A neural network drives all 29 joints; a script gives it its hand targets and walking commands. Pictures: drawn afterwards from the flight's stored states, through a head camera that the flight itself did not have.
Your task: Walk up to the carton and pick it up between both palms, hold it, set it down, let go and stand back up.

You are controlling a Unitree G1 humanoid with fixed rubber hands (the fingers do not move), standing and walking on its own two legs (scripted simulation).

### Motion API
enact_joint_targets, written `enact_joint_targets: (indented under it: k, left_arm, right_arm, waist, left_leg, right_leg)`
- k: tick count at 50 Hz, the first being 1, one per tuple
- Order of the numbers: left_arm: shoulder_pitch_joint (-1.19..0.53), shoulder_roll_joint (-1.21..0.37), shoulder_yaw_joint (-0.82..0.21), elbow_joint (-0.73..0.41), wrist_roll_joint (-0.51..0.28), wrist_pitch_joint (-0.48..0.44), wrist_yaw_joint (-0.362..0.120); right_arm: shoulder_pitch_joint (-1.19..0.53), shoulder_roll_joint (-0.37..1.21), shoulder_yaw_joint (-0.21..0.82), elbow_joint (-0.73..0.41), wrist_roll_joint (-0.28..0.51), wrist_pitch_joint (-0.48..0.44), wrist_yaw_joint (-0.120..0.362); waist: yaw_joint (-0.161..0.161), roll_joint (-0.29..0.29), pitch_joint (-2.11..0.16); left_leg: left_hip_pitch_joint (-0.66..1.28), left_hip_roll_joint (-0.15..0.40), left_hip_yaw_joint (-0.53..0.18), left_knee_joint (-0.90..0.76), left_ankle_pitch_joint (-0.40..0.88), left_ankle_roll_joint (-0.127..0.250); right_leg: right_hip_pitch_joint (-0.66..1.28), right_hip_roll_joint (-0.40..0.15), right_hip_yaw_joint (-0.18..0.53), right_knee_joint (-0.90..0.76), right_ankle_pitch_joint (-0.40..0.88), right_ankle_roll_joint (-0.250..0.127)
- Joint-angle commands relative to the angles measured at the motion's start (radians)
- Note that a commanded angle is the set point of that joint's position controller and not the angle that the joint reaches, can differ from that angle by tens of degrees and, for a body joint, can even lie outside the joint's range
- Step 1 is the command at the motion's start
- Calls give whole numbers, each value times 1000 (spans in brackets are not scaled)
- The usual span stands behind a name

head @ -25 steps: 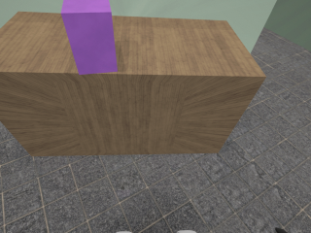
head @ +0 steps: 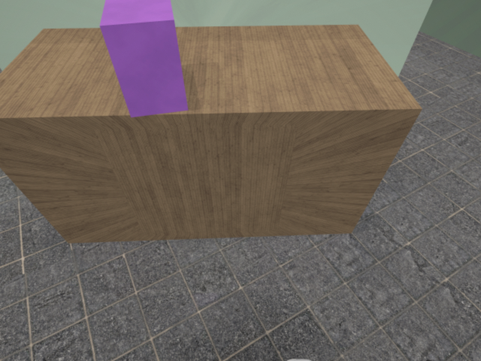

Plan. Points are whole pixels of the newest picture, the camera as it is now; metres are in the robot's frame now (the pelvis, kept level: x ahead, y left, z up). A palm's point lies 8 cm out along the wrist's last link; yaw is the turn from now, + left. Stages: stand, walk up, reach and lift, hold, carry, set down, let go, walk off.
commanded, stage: walk up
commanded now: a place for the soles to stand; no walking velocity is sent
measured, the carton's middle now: (149, 50) +0.89 +0.28 +0.08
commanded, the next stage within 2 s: none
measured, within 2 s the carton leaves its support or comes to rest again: neither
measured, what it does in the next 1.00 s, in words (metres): steps on the spot: right foot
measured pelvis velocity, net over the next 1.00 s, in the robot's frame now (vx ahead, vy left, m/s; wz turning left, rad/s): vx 0.07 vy -0.03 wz -0.01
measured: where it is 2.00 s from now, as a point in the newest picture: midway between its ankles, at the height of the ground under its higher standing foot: outside the picture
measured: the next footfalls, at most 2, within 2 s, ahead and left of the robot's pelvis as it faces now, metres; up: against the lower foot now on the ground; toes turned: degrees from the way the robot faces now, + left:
right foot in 0.42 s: +0.12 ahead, -0.14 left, +0.00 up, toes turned +4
left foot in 1.68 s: +0.17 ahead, +0.17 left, +0.00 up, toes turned +3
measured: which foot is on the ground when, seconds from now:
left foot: down 0.00-1.00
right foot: down 0.00-0.00, up 0.02-0.40, down 0.42-1.00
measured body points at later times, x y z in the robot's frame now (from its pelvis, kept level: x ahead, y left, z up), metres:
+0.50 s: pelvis +0.05 -0.02 +0.00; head +0.05 -0.01 +0.45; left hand +0.14 +0.29 -0.11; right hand +0.13 -0.35 -0.09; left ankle +0.03 +0.10 -0.71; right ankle +0.08 -0.14 -0.72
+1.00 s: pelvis +0.07 -0.03 +0.01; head +0.08 -0.02 +0.46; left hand +0.19 +0.28 -0.09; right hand +0.15 -0.35 -0.10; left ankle +0.05 +0.10 -0.72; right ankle +0.08 -0.14 -0.72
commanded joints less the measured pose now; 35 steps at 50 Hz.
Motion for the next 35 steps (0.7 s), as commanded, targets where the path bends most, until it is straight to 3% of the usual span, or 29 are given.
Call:
enact_joint_targets:
  k: [1,2,4,5,7,10,13,16,17,18,19,20,21,22,23,24,25,26,27,29,30,31,32,34,35]
  left_arm:
    - [52,190,53,-30,27,-2,-14]
    - [27,193,60,-19,30,-5,-19]
    - [30,194,73,-16,29,-5,-23]
    - [35,191,72,-20,31,-7,-22]
    - [16,171,60,-32,26,-12,-18]
    - [-24,146,42,-49,21,-18,-10]
    - [-47,134,27,-69,17,-30,-7]
    - [-25,140,25,-58,19,-46,-2]
    - [2,128,23,-45,15,-53,-2]
    - [40,131,30,-23,19,-59,-1]
    - [71,167,46,-5,22,-66,4]
    - [108,219,58,3,30,-66,10]
    - [44,237,57,-2,31,-64,13]
    - [-22,236,50,-17,29,-57,11]
    - [-72,249,51,-29,27,-49,9]
    - [-118,255,51,-34,30,-42,5]
    - [-163,221,46,-44,26,-34,-2]
    - [-170,189,39,-48,19,-29,-5]
    - [-175,168,33,-48,17,-25,-9]
    - [-121,147,33,-36,6,-28,-13]
    - [-98,138,29,-30,2,-30,-15]
    - [-103,137,35,-15,4,-31,-16]
    - [-88,138,31,-7,4,-32,-18]
    - [-129,158,33,-16,11,-43,-16]
    - [-143,154,26,-14,12,-43,-14]
  right_arm:
    - [-48,-263,-61,-74,-9,-44,-25]
    - [-40,-238,-54,-71,-9,-48,-20]
    - [-6,-243,-60,-69,-6,-49,-15]
    - [23,-243,-62,-67,-7,-48,-14]
    - [64,-222,-54,-61,-2,-46,-17]
    - [84,-211,-50,-57,1,-44,-22]
    - [75,-223,-47,-64,3,-34,-24]
    - [50,-238,-42,-78,11,-23,-21]
    - [17,-238,-40,-83,19,-16,-19]
    - [-25,-222,-33,-93,19,-11,-16]
    - [-51,-186,-19,-104,26,-11,-15]
    - [-74,-147,-6,-121,28,-14,-14]
    - [-79,-110,10,-109,32,-8,-18]
    - [-61,-137,1,-88,29,2,-24]
    - [-8,-170,-10,-65,24,6,-21]
    - [20,-176,-19,-42,21,3,-17]
    - [20,-170,-16,-32,14,-5,-11]
    - [11,-160,-13,-26,9,-14,-7]
    - [34,-169,-17,-17,8,-24,-8]
    - [-6,-212,-24,-29,3,-34,-15]
    - [-36,-219,-21,-39,1,-36,-19]
    - [-90,-218,-15,-43,2,-36,-20]
    - [-118,-203,-9,-51,4,-37,-17]
    - [-99,-169,-2,-42,8,-32,-14]
    - [-88,-166,-1,-38,8,-30,-15]
  waist:
    - [1,35,51]
    - [-1,18,96]
    - [-19,66,67]
    - [-38,93,36]
    - [-52,110,4]
    - [-68,163,-91]
    - [-72,202,-102]
    - [-56,168,-112]
    - [-29,157,-106]
    - [-6,151,-105]
    - [9,103,-121]
    - [18,-30,-124]
    - [-5,-108,-72]
    - [-25,-75,-24]
    - [-41,-72,5]
    - [-68,-120,64]
    - [-83,-132,108]
    - [-85,-95,130]
    - [-82,-79,103]
    - [-38,0,53]
    - [-16,23,-6]
    - [3,4,-26]
    - [12,-4,-18]
    - [-21,-13,-54]
    - [-29,-13,-63]
  left_leg:
    - [147,350,-527,-469,-438,103]
    - [102,307,-478,-459,-308,92]
    - [161,261,-399,-450,-213,68]
    - [231,256,-397,-426,-151,62]
    - [344,251,-361,-367,96,44]
    - [470,255,-282,-249,498,77]
    - [474,271,-227,-165,682,123]
    - [396,264,-193,-108,685,130]
    - [326,242,-149,-77,602,122]
    - [238,199,-96,-46,496,91]
    - [119,163,-74,10,360,56]
    - [-26,79,-18,117,184,14]
    - [-160,1,10,154,-93,-34]
    - [-136,23,-28,190,-284,-35]
    - [-70,45,-55,174,-324,-15]
    - [-27,67,-52,53,-302,-5]
    - [56,71,-21,-50,-219,0]
    - [110,60,-19,-147,-157,7]
    - [130,91,-90,-249,-107,16]
    - [108,195,-246,-313,-4,55]
    - [122,215,-253,-312,41,62]
    - [91,219,-260,-290,41,69]
    - [57,190,-198,-253,17,51]
    - [91,104,-91,-183,63,0]
    - [107,101,-78,-186,83,0]
  right_leg:
    - [-246,-34,10,234,-129,-2]
    - [-222,-39,-16,228,-107,2]
    - [-191,-31,-32,219,-86,6]
    - [-202,-23,-34,213,-97,14]
    - [-236,-25,-24,165,-114,16]
    - [-216,-31,-62,104,-146,14]
    - [-187,-34,-104,16,-156,0]
    - [-73,-13,-127,-100,-106,-11]
    - [7,-10,-136,-204,-26,-16]
    - [111,0,-124,-273,90,-24]
    - [219,-42,-34,-247,198,-53]
    - [299,-151,151,-273,270,-104]
    - [296,-291,380,-341,238,-168]
    - [222,-335,415,-363,136,-213]
    - [98,-326,393,-371,-50,-234]
    - [11,-302,361,-358,-150,-225]
    - [-85,-242,255,-363,-203,-174]
    - [-139,-190,197,-334,-209,-127]
    - [-110,-145,143,-259,-172,-91]
    - [-31,-52,50,-115,-19,-44]
    - [27,-35,30,-113,-13,-36]
    - [77,-33,31,-148,-14,-28]
    - [115,-55,46,-217,-12,-38]
    - [130,-128,133,-241,82,-77]
    - [128,-131,133,-223,127,-78]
